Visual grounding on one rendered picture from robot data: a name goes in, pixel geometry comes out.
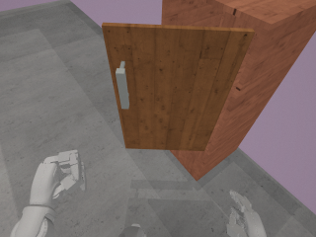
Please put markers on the left robot forearm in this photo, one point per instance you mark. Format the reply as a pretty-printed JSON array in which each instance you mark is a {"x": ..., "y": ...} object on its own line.
[{"x": 37, "y": 221}]

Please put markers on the robot left thigh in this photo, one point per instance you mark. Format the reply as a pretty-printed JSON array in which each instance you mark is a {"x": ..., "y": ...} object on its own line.
[{"x": 132, "y": 231}]

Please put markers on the handle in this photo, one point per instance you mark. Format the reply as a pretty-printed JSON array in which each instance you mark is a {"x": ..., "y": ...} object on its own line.
[{"x": 122, "y": 86}]

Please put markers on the left robot shin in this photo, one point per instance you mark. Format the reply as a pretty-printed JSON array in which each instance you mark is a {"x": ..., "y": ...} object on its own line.
[{"x": 136, "y": 225}]

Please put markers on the robot left hand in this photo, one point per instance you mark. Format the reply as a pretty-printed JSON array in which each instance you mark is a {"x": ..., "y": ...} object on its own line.
[{"x": 45, "y": 189}]

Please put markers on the cupboard door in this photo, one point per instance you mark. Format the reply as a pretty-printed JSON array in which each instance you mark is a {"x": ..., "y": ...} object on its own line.
[{"x": 178, "y": 79}]

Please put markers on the robot right hand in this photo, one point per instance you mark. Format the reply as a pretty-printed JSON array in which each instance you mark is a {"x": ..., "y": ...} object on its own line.
[{"x": 250, "y": 223}]

